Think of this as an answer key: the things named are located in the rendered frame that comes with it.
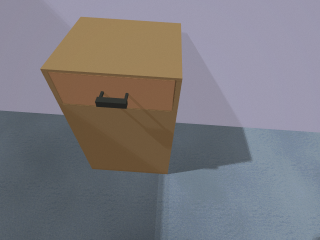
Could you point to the handle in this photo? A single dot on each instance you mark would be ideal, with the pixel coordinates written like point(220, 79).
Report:
point(109, 102)

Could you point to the drawer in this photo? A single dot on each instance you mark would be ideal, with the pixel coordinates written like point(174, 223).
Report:
point(143, 93)

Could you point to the cabinet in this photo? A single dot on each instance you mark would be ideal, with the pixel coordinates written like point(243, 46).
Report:
point(119, 139)

